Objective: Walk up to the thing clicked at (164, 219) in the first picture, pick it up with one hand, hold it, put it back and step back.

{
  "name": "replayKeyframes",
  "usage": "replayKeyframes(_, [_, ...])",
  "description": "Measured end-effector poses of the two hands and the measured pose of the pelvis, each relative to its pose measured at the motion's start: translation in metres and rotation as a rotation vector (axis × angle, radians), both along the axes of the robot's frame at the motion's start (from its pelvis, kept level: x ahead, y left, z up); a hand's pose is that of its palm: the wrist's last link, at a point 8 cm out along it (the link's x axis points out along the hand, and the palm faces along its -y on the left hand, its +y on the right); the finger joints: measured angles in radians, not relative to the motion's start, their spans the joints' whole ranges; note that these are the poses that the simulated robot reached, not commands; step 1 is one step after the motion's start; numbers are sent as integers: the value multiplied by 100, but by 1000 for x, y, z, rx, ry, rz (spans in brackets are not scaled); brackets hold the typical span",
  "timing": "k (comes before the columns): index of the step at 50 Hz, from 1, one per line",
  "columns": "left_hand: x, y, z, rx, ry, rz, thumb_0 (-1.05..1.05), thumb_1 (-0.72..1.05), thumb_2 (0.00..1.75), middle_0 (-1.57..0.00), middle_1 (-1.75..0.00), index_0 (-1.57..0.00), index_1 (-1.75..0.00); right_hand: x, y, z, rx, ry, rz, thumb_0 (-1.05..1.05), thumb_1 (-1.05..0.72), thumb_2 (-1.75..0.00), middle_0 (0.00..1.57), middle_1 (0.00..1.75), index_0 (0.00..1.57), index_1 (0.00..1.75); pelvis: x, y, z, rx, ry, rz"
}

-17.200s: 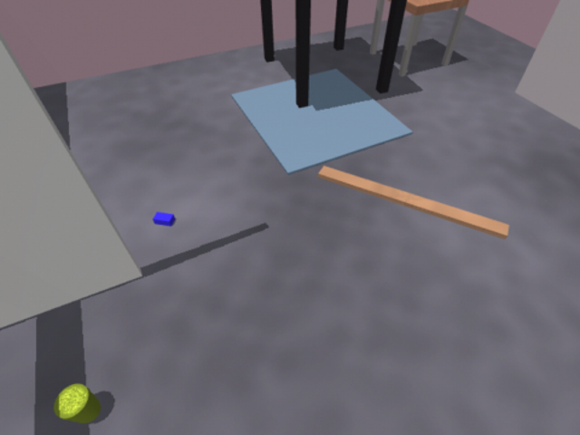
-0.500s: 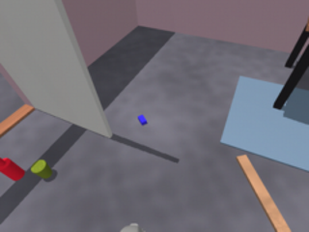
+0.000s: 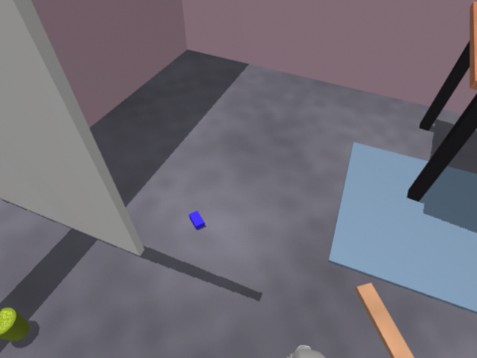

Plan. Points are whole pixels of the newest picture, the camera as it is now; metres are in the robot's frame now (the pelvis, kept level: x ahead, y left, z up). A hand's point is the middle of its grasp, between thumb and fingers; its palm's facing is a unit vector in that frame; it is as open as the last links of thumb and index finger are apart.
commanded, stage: walk up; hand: left
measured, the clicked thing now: (196, 220) +0.88 +0.23 -0.76
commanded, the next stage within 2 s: none
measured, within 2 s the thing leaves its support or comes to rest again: neither
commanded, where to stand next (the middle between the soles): +0.50 -0.02 m, yaw +2 degrees
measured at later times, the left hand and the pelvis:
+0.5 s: hand (131, 315) +0.24 +0.23 -0.13, palm faces +0.02 -0.93 -0.37, open 7.4 cm; pelvis +0.19 -0.04 -0.01, yaw +2 degrees
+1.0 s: hand (151, 239) +0.41 +0.23 -0.14, palm faces -0.01 -0.90 -0.44, open 7.4 cm; pelvis +0.36 -0.06 -0.02, yaw +1 degrees
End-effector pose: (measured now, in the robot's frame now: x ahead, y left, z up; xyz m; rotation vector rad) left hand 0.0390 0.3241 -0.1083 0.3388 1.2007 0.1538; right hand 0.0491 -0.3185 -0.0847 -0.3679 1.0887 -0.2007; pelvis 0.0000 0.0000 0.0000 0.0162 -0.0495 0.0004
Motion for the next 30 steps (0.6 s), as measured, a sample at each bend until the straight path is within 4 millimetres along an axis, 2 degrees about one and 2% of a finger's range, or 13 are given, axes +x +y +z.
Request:
replayKeyframes(6, [87, -19, 12, 51, -69, -26, 1, 90, 90, -20, -30, -20, -30, 25, -30, -26, 25, 77, -44, 0, -90, -90, 21, 30, 21, 30, 58, -24, -10, 20, 7, 2])
replayKeyframes(9, [129, -34, 13, 82, -137, -29, 1, 90, 90, -20, -30, -20, -30, 50, -45, -44, 31, 107, -44, 1, -90, -90, 21, 30, 20, 30, 85, -39, -20, -2, 1, 11])
replayKeyframes(11, [148, -44, 18, 81, -176, -26, 0, 90, 90, -20, -30, -20, -30, 70, -49, -48, 38, 121, -34, 1, -90, -90, 20, 30, 20, 30, 99, -45, -19, 2, -1, 13])
replayKeyframes(15, [168, -59, 28, 70, -189, -5, 0, 90, 90, -20, -30, -20, -30, 119, -49, -43, 59, 92, -4, 1, -91, -90, 20, 30, 20, 30, 125, -50, -9, 0, -2, 17])
replayKeyframes(20, [182, -62, 26, 54, -151, 13, 0, 90, 90, -20, -30, -20, -30, 172, -47, -30, 62, 60, 43, 1, -91, -90, 20, 30, 20, 30, 158, -52, -2, -12, 9, 26])
replayKeyframes(25, [192, -51, 11, 30, -106, 46, 0, 90, 90, -20, -30, -20, -30, 224, -41, -20, 30, 49, 80, 0, -90, -90, 20, 30, 20, 30, 195, -45, -5, -26, 10, 37])
replayKeyframes(30, [211, -29, -18, 15, -40, 71, 0, 90, 90, -20, -30, -20, -30, 275, -29, -17, -24, -4, 89, 0, -90, -90, 20, 30, 20, 30, 236, -27, -20, -15, 7, 42])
